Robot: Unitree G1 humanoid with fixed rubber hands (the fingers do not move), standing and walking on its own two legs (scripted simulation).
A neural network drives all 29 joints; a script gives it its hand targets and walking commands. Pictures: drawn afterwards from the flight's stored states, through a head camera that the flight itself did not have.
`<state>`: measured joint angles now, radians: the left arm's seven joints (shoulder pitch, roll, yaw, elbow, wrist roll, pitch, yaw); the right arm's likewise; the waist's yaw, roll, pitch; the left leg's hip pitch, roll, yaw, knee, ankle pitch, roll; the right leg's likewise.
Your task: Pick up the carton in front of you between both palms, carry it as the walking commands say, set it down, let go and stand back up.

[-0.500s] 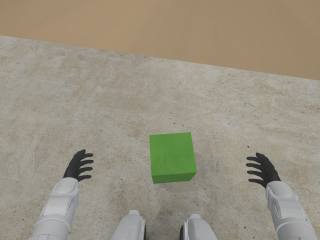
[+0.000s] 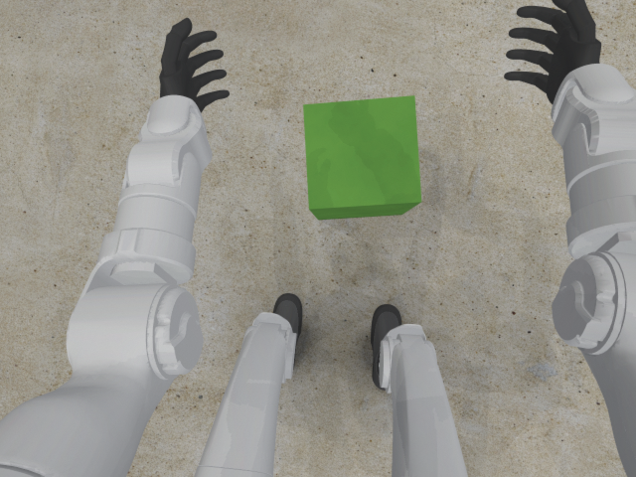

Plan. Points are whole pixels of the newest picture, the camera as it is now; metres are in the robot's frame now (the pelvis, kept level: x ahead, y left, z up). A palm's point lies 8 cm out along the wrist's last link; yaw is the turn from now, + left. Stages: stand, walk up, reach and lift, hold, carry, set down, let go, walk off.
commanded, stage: reach and lift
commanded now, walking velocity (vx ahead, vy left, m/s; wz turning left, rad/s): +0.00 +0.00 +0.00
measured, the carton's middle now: (359, 167) +0.54 -0.01 -0.53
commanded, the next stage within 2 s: none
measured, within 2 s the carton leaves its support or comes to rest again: leaves its support in 1.88 s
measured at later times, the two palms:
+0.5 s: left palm (240, 138) +0.52 +0.18 -0.27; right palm (487, 127) +0.56 -0.20 -0.27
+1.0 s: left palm (265, 165) +0.52 +0.18 -0.45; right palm (449, 157) +0.55 -0.19 -0.46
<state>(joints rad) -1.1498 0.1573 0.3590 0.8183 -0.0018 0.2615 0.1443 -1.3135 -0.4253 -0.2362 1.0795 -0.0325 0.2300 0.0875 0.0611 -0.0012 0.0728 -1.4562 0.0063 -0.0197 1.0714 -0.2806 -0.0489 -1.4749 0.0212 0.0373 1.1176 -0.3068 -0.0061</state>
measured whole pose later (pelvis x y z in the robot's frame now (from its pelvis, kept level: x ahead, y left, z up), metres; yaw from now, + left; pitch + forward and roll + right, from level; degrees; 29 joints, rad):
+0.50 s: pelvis +0.02 +0.01 -0.11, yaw +2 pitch +54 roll +4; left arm -1.13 0.11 0.41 0.83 0.03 0.08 0.13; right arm -1.28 -0.36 -0.28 1.04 -0.06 0.08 0.01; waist 0.03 0.01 -0.04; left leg -1.98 -0.04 -0.04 1.51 -0.47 -0.06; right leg -2.00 0.04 0.08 1.56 -0.50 0.02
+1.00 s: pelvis -0.02 +0.01 -0.27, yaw +2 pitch +38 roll +4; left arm -1.51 0.25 0.23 1.08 -0.17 0.09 0.17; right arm -1.64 -0.53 -0.01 1.25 0.18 0.09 -0.02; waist 0.04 0.03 0.43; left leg -2.22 -0.07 -0.03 2.11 -0.55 -0.09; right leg -2.25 0.03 0.06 2.17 -0.58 0.02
